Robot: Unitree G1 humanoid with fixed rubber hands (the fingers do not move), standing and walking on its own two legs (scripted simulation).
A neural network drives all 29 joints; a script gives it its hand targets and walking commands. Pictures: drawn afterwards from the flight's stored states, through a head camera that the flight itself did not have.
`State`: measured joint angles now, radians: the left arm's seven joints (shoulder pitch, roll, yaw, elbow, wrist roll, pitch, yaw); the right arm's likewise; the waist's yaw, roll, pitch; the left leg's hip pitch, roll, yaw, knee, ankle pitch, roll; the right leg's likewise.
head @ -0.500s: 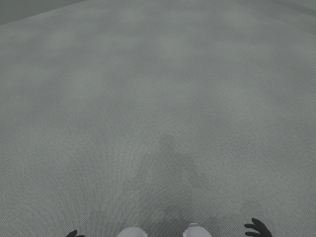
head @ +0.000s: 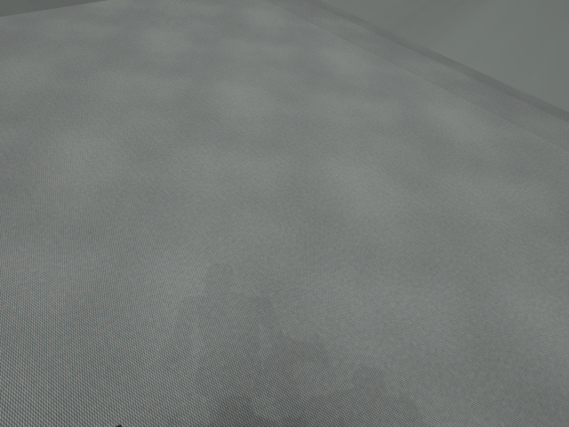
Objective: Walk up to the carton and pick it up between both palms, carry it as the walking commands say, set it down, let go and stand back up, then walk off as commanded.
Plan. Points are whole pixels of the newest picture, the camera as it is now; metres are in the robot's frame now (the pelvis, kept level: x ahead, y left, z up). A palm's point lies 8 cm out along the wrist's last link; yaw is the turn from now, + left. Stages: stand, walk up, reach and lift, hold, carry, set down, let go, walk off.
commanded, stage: stand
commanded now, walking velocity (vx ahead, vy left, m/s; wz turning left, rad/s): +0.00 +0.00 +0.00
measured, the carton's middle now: out of the picture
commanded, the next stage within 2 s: none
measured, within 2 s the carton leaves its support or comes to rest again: neither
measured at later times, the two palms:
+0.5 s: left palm out of the picture +0.07 +0.23 -0.13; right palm out of the picture +0.08 -0.26 -0.11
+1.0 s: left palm out of the picture +0.07 +0.24 -0.12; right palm out of the picture +0.08 -0.26 -0.11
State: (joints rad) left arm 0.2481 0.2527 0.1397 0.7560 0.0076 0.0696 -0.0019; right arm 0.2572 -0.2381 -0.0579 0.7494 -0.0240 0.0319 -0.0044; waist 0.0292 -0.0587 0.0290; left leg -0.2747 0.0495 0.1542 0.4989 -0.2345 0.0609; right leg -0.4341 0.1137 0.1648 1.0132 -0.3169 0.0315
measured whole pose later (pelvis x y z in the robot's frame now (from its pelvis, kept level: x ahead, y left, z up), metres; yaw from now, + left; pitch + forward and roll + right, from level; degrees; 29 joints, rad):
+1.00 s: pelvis -0.01 +0.00 -0.01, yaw +0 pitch -1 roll +0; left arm 0.26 0.14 0.14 0.77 0.01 0.01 0.00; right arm 0.26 -0.23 -0.05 0.75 -0.02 0.04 0.00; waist 0.02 -0.01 0.02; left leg -0.25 0.01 0.12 0.55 -0.29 0.04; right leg -0.27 0.05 0.11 0.57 -0.28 -0.01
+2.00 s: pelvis -0.02 +0.00 -0.01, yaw +0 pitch -1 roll +0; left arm 0.26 0.14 0.14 0.77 0.01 0.01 0.00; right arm 0.26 -0.23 -0.05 0.75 -0.02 0.03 0.00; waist 0.02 -0.02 0.02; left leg -0.25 0.01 0.12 0.55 -0.29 0.04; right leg -0.27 0.05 0.11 0.57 -0.28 -0.01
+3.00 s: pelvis -0.03 +0.00 -0.01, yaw +0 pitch -2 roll +0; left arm 0.26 0.27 0.14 0.77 0.01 -0.04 0.00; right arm 0.26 -0.23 -0.05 0.76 -0.02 -0.03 0.00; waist 0.02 -0.03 0.01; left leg -0.25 0.01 0.12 0.55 -0.27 0.04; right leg -0.27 0.05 0.11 0.57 -0.26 -0.01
